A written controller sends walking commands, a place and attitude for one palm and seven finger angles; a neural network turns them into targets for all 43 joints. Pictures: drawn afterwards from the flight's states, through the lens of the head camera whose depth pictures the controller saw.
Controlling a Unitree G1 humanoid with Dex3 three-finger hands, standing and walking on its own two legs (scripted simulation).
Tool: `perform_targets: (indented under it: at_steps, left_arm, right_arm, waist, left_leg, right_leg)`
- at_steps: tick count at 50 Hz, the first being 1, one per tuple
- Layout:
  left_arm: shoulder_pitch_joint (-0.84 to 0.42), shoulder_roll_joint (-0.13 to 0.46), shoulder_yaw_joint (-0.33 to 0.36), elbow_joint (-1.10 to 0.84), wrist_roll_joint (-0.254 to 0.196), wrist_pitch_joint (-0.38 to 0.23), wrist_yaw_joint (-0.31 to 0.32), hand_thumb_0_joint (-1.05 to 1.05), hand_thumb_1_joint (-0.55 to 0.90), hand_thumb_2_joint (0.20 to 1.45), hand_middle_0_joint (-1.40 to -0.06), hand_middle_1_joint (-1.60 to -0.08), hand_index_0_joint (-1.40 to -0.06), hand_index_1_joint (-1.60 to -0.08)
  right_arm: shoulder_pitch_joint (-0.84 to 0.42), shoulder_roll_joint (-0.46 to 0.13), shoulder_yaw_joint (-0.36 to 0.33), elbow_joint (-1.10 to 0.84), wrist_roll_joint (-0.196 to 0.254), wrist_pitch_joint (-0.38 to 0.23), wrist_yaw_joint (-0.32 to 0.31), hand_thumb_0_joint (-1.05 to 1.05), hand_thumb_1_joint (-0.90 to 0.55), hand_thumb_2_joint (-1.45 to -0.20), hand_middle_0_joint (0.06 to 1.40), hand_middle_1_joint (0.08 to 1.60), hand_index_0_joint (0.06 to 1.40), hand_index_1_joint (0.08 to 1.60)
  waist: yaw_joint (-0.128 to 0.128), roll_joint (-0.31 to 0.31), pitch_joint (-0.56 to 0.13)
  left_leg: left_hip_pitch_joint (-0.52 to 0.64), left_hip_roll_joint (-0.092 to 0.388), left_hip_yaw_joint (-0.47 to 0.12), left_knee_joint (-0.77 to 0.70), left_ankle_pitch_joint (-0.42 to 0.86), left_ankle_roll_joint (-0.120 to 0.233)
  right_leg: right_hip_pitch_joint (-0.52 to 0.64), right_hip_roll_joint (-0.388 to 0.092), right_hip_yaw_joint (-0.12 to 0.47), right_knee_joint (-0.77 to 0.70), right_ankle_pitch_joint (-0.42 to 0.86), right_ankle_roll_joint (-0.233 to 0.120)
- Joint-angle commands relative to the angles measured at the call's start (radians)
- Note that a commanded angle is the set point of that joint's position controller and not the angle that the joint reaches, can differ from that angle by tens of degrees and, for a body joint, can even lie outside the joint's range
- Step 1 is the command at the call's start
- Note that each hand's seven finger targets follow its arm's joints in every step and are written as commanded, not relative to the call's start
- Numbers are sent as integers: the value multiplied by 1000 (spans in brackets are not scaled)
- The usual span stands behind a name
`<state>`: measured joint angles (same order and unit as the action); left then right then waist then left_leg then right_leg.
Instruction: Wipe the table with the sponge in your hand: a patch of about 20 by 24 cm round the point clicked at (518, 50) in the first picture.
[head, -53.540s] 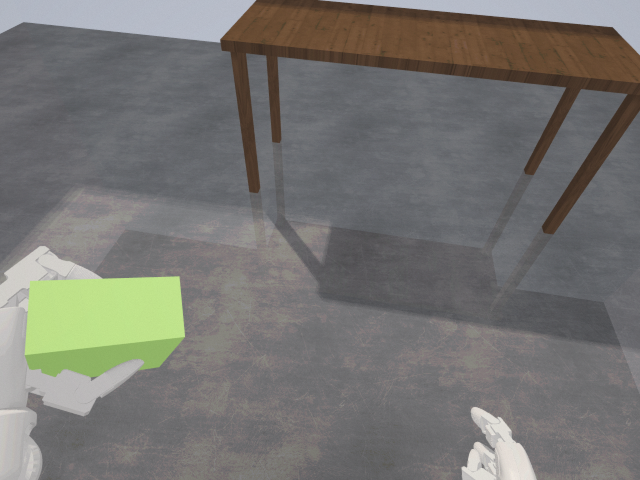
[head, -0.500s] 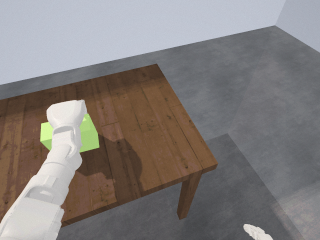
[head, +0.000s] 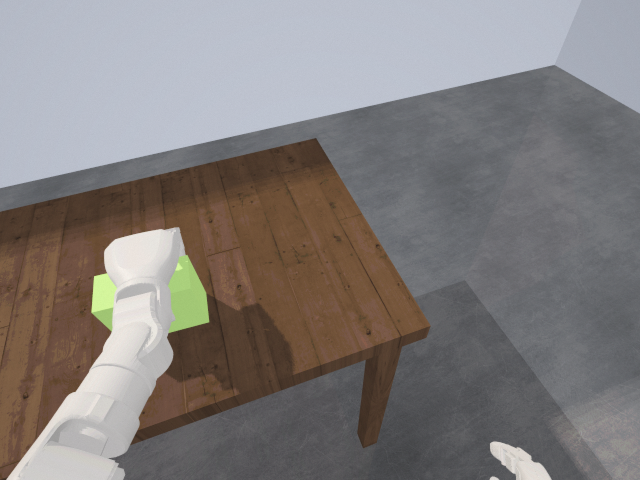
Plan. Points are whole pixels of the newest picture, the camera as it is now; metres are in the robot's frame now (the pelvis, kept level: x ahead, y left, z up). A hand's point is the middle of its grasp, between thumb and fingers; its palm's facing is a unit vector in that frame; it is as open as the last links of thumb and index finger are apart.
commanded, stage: wipe back along the third lane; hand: left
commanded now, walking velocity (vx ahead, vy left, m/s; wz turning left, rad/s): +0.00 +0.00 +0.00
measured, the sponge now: (160, 307) +0.35 +0.28 -0.02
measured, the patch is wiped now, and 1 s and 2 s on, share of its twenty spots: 1.00 1.00 1.00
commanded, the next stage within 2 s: slide back across to the middle lane in 1.08 s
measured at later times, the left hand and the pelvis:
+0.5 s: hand (157, 304) +0.32 +0.25 +0.04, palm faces +0.00 -0.04 -1.00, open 9.9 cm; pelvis +0.00 +0.00 +0.00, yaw -1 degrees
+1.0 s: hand (157, 306) +0.32 +0.25 +0.04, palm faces +0.00 -0.04 -1.00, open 9.9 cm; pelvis +0.00 +0.00 +0.00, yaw -1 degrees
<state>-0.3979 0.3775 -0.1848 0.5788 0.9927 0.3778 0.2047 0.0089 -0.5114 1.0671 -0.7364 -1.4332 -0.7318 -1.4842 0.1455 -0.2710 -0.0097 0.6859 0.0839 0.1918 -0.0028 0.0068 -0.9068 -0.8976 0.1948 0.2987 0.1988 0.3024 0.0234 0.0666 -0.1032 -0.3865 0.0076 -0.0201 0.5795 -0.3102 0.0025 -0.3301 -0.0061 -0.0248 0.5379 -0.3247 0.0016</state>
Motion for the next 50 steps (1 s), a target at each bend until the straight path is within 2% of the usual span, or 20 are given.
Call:
perform_targets:
  at_steps: [1, 3, 6, 8, 11, 13, 14, 21, 23, 27, 28, 29, 33, 34, 36, 42, 43, 44, 48, 50]
  left_arm:
    - [-73, 3, -31, -49, -30, -11, -27, 0, 100, 1300, -1200, -1600, -1200, -1600]
    - [-20, 53, 31, -58, -37, -4, -23, 0, 100, 1300, -1200, -1600, -1200, -1600]
    - [29, 0, -11, -96, -54, -2, -18, 0, 100, 1300, -1200, -1600, -1200, -1600]
    - [76, 52, 46, -110, -59, 8, -18, 0, 100, 1300, -1200, -1600, -1200, -1600]
    - [60, 27, 11, -135, -64, 24, -19, 0, 100, 1300, -1200, -1600, -1200, -1600]
    - [92, 70, 55, -156, -60, 36, -22, 0, 100, 1300, -1200, -1600, -1200, -1600]
    - [75, 41, 17, -158, -57, 40, -23, 0, 100, 1300, -1200, -1600, -1200, -1600]
    - [159, 6, -8, -229, -63, 49, -36, 0, 100, 1300, -1200, -1600, -1200, -1600]
    - [184, 61, 48, -231, -61, 52, -35, 0, 100, 1300, -1200, -1600, -1200, -1600]
    - [157, 18, 2, -247, -51, 57, -33, 0, 100, 1300, -1200, -1600, -1200, -1600]
    - [174, 47, 34, -252, -44, 60, -31, 0, 100, 1300, -1200, -1600, -1200, -1600]
    - [178, -5, -14, -262, -48, 60, -32, 0, 100, 1300, -1200, -1600, -1200, -1600]
    - [193, 60, 47, -259, -39, 66, -28, 0, 100, 1300, -1200, -1600, -1200, -1600]
    - [195, 9, 1, -267, -47, 66, -29, 0, 100, 1300, -1200, -1600, -1200, -1600]
    - [197, 2, -4, -274, -49, 64, -30, 0, 100, 1300, -1200, -1600, -1200, -1600]
    - [179, 14, 1, -272, -48, 78, -31, 0, 100, 1300, -1200, -1600, -1200, -1600]
    - [189, 63, 50, -257, -41, 80, -29, 0, 100, 1300, -1200, -1600, -1200, -1600]
    - [195, 22, 12, -273, -49, 77, -33, 0, 100, 1300, -1200, -1600, -1200, -1600]
    - [205, 67, 53, -266, -46, 76, -37, 0, 100, 1300, -1200, -1600, -1200, -1600]
    - [164, 30, 10, -265, -45, 75, -39, 0, 100, 1300, -1200, -1600, -1200, -1600]
  right_arm:
    - [-108, -128, -37, -140, -1, -46, 1, 0, -900, -900, 200, 300, 200, 300]
    - [-122, -133, -38, -145, -3, -48, 1, 0, -900, -900, 200, 300, 200, 300]
    - [-130, -125, -38, -152, 0, -51, 4, 0, -900, -900, 200, 300, 200, 300]
    - [-148, -132, -35, -156, 0, -52, 3, 0, -900, -900, 200, 300, 200, 300]
    - [-150, -128, -32, -157, 5, -52, 0, 0, -900, -900, 200, 300, 200, 300]
    - [-170, -131, -30, -164, 4, -53, -1, 0, -900, -900, 200, 300, 200, 300]
    - [-167, -126, -28, -161, 7, -50, -2, 0, -900, -900, 200, 300, 200, 300]
    - [-185, -118, -25, -183, 9, -61, 6, 0, -900, -900, 200, 300, 200, 300]
    - [-188, -125, -26, -181, 6, -61, 5, 0, -900, -900, 200, 300, 200, 300]
    - [-189, -119, -23, -181, 8, -63, 5, 0, -900, -900, 200, 300, 200, 300]
    - [-195, -123, -25, -182, 5, -63, 6, 0, -900, -900, 200, 300, 200, 300]
    - [-189, -114, -23, -189, 8, -64, 7, 0, -900, -900, 200, 300, 200, 300]
    - [-192, -125, -25, -184, 3, -65, 6, 0, -900, -900, 200, 300, 200, 300]
    - [-190, -115, -23, -190, 6, -66, 6, 0, -900, -900, 200, 300, 200, 300]
    - [-189, -116, -23, -189, 6, -69, 8, 0, -900, -900, 200, 300, 200, 300]
    - [-191, -118, -22, -188, 6, -69, 4, 0, -900, -900, 200, 300, 200, 300]
    - [-189, -127, -24, -181, 2, -67, 2, 0, -900, -900, 200, 300, 200, 300]
    - [-189, -118, -22, -190, 5, -69, 0, 0, -900, -900, 200, 300, 200, 300]
    - [-187, -126, -22, -187, 4, -70, -1, 0, -900, -900, 200, 300, 200, 300]
    - [-180, -118, -20, -186, 6, -69, -2, 0, -900, -900, 200, 300, 200, 300]
  waist:
    - [-8, -133, -152]
    - [17, -148, -167]
    - [9, -156, -162]
    - [30, -161, -154]
    - [12, -173, -119]
    - [33, -157, -120]
    - [17, -151, -108]
    - [26, -140, -113]
    - [39, -154, -121]
    - [24, -143, -96]
    - [37, -130, -109]
    - [26, -139, -105]
    - [41, -146, -129]
    - [30, -140, -135]
    - [27, -142, -127]
    - [27, -146, -122]
    - [37, -166, -126]
    - [31, -160, -131]
    - [39, -156, -121]
    - [23, -138, -108]
  left_leg:
    - [95, -30, 14, -45, 284, 34]
    - [86, -28, 9, -51, 285, 35]
    - [85, -34, 23, -46, 281, 36]
    - [74, -31, 17, -55, 276, 36]
    - [74, -34, 27, -63, 249, 38]
    - [77, -33, 21, -71, 253, 37]
    - [86, -35, 27, -68, 246, 38]
    - [107, -34, 25, -68, 270, 38]
    - [103, -33, 22, -67, 282, 36]
    - [103, -35, 28, -62, 289, 33]
    - [107, -32, 20, -65, 298, 31]
    - [109, -34, 23, -62, 300, 33]
    - [108, -33, 18, -55, 321, 30]
    - [114, -36, 28, -49, 323, 32]
    - [110, -34, 27, -45, 330, 31]
    - [102, -35, 25, -49, 301, 33]
    - [99, -31, 20, -51, 305, 32]
    - [101, -35, 26, -48, 305, 34]
    - [90, -34, 22, -50, 299, 33]
    - [96, -34, 25, -49, 289, 34]
  right_leg:
    - [67, 50, -28, -46, 356, -65]
    - [90, 53, -16, -50, 361, -67]
    - [104, 47, -19, -49, 387, -59]
    - [117, 49, -5, -55, 389, -62]
    - [111, 46, -13, -62, 362, -53]
    - [116, 48, -4, -67, 353, -58]
    - [109, 46, -11, -64, 341, -55]
    - [120, 50, -13, -59, 363, -59]
    - [133, 51, 3, -60, 390, -61]
    - [113, 48, -10, -48, 399, -58]
    - [114, 53, -1, -47, 396, -65]
    - [114, 51, -15, -42, 396, -60]
    - [127, 53, 2, -36, 432, -65]
    - [133, 48, -7, -32, 447, -60]
    - [125, 48, -9, -28, 460, -60]
    - [116, 48, -12, -32, 420, -57]
    - [119, 53, 0, -33, 421, -62]
    - [130, 48, -11, -30, 429, -56]
    - [124, 51, 3, -36, 424, -59]
    - [107, 49, -9, -34, 401, -58]
